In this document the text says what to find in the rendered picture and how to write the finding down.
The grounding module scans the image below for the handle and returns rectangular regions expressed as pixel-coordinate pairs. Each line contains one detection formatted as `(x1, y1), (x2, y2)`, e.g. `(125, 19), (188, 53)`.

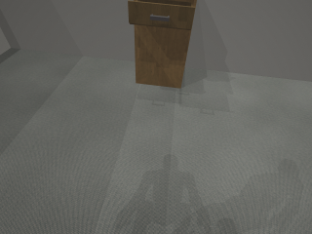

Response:
(150, 14), (170, 21)

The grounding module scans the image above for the drawer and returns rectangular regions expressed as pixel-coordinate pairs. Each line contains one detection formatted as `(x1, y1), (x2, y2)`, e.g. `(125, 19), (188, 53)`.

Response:
(128, 0), (195, 30)

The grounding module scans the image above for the cabinet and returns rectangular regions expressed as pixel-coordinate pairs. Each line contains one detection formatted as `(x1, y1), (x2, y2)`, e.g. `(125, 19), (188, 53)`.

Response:
(134, 0), (197, 89)

